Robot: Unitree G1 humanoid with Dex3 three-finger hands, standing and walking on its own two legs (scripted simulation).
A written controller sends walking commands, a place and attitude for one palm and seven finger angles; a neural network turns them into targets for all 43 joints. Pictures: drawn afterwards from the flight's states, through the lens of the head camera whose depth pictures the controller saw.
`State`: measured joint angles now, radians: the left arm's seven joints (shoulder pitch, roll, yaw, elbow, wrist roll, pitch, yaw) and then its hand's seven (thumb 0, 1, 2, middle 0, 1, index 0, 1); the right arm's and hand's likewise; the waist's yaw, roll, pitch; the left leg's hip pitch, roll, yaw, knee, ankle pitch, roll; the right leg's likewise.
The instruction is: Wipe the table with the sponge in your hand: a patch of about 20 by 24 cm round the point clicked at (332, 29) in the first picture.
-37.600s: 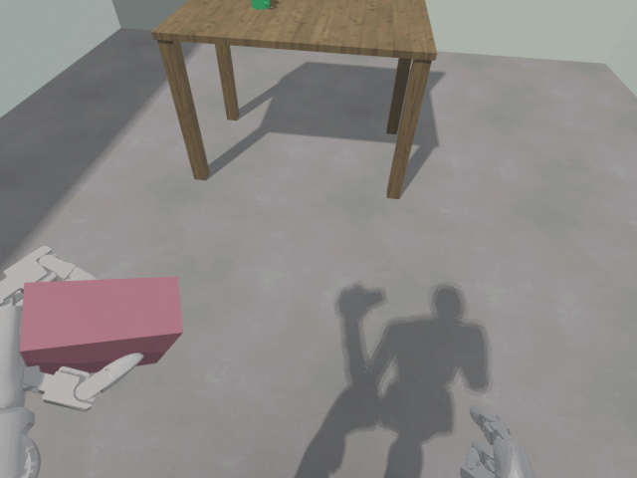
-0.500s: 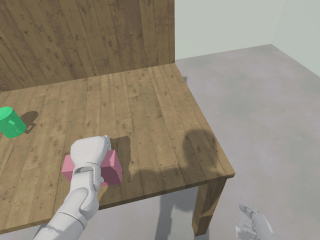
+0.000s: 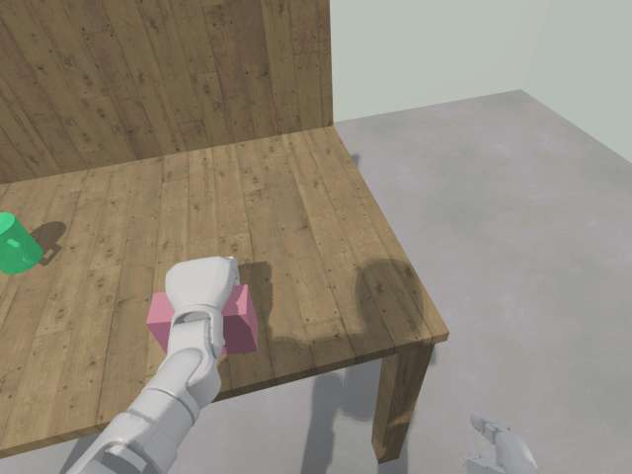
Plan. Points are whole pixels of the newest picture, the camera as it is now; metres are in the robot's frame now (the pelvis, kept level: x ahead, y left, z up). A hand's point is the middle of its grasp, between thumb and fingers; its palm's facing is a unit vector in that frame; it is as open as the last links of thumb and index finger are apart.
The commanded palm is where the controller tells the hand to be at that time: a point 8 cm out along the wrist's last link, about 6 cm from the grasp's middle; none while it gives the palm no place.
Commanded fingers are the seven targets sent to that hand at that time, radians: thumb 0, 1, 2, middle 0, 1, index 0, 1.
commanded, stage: slide across to the third lane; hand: left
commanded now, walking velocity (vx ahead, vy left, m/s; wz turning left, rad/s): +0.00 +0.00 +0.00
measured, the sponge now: (210, 330) +0.32 +0.21 -0.03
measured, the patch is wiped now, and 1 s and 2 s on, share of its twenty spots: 0.55 0.55 0.75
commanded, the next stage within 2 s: wipe forward along the third lane in 0.64 s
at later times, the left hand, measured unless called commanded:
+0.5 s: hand (212, 304) +0.33 +0.20 +0.03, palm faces -0.07 -0.05 -1.00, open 9.3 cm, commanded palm +0.31 +0.18 +0.07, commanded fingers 0.00 0.10 1.30 -1.20 -1.60 -1.20 -1.60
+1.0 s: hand (215, 298) +0.34 +0.20 +0.02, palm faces -0.09 -0.03 -1.00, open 9.3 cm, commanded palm +0.33 +0.19 +0.06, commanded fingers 0.00 0.10 1.30 -1.20 -1.60 -1.20 -1.60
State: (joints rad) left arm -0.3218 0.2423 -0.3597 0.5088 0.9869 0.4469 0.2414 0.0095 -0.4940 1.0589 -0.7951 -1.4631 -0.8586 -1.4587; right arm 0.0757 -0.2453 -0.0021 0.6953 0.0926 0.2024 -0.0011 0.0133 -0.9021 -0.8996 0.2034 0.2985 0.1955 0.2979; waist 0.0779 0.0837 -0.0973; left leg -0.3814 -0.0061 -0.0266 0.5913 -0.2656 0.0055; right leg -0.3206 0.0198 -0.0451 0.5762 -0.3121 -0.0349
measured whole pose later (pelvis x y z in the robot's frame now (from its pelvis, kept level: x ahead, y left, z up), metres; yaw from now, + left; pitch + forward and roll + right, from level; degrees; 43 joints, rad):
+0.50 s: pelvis +0.01 -0.01 +0.00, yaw +0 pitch +3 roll +0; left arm -0.28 0.26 -0.32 0.48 0.98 0.43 0.22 0.01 -0.50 1.07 -0.80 -1.47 -0.86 -1.46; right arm 0.08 -0.26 -0.01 0.69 0.09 0.19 -0.02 0.01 -0.90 -0.90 0.20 0.30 0.19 0.30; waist 0.07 0.08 -0.10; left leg -0.36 0.01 -0.02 0.56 -0.26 0.00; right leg -0.30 0.03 -0.04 0.55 -0.31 -0.05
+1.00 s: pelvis +0.00 +0.00 +0.00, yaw +0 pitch +5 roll +0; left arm -0.40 0.23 -0.33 0.59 1.01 0.41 0.19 0.00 -0.56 1.08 -0.87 -1.41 -0.92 -1.42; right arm 0.07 -0.25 0.00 0.70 0.09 0.19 -0.03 0.01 -0.90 -0.90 0.20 0.30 0.20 0.30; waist 0.08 0.07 -0.10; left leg -0.42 -0.01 -0.03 0.60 -0.26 0.00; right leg -0.35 0.02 -0.05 0.59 -0.31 -0.04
